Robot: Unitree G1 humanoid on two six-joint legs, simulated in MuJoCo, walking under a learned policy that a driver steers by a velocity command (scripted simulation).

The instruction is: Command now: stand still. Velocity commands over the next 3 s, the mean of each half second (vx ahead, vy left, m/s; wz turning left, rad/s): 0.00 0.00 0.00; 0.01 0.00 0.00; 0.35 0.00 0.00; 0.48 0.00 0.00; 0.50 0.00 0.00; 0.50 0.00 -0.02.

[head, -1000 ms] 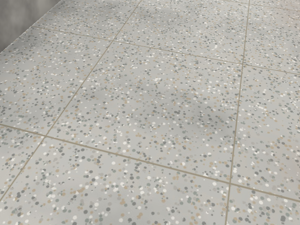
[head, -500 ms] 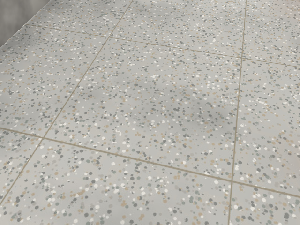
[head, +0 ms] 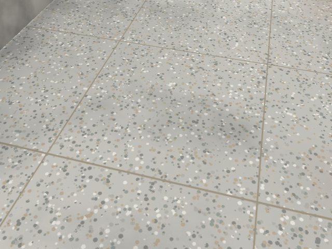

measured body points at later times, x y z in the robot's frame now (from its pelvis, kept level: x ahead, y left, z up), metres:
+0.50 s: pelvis +0.01 +0.01 +0.00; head +0.01 +0.01 +0.45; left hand -0.02 +0.22 -0.17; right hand -0.04 -0.20 -0.16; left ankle -0.07 +0.09 -0.74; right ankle +0.03 -0.11 -0.74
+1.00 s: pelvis +0.02 +0.01 +0.00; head +0.02 +0.02 +0.45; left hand -0.02 +0.22 -0.17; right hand -0.04 -0.19 -0.16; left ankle -0.07 +0.09 -0.74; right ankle +0.03 -0.11 -0.74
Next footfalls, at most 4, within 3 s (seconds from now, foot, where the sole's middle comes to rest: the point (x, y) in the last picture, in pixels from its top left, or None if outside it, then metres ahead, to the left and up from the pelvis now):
1.28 right None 0.20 -0.12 -0.78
1.80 left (166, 243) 0.54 0.03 -0.78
2.34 right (204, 177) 0.85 -0.14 -0.78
2.92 left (168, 128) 1.16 0.03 -0.78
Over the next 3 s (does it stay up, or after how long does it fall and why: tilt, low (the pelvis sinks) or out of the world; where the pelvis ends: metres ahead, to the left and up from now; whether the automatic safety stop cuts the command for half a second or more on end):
stays up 1.04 -0.04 -0.02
